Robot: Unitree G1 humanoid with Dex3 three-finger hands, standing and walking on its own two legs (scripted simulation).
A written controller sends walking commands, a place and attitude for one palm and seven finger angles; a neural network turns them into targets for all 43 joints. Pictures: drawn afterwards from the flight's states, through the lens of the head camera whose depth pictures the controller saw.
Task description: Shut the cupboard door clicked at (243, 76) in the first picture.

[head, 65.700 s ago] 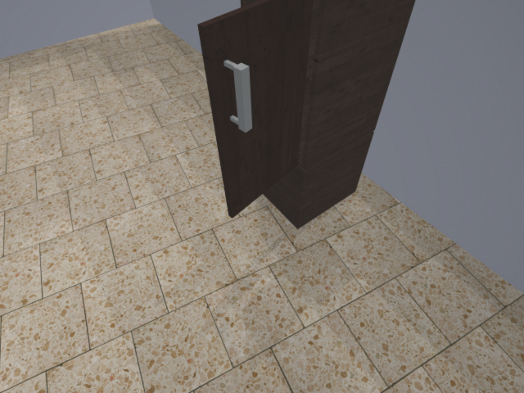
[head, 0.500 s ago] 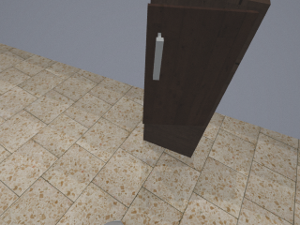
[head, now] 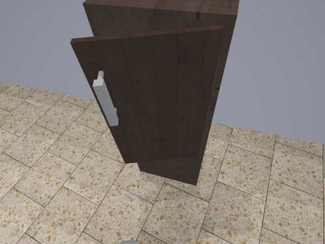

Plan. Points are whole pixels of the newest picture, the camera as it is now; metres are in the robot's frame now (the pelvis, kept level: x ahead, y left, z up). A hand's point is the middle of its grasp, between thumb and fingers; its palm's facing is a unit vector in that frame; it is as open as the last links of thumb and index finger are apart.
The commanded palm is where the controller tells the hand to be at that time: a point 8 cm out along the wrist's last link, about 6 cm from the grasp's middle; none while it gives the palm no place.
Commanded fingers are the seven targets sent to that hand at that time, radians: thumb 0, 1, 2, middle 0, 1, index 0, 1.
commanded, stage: come to a stop and stand still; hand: left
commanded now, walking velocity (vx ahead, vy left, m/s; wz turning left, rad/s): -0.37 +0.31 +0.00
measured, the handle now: (107, 99) +0.45 +0.17 +0.09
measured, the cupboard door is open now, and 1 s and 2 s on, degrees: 21 21 21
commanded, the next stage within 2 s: look again from close up in 0.98 s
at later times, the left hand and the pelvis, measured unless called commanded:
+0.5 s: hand out of the picture +0.03 +0.24 -0.18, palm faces +0.11 -0.97 -0.23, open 7.4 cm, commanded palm none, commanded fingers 0.00 0.90 0.90 -0.20 -0.30 -0.20 -0.30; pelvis +0.02 +0.04 +0.00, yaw +2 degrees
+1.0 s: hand out of the picture +0.01 +0.25 -0.17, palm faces +0.03 -0.98 -0.18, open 7.3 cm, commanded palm none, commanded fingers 0.00 0.90 0.90 -0.20 -0.30 -0.20 -0.30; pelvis +0.00 +0.08 +0.01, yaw +0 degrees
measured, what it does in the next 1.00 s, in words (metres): steps on the spot: left foot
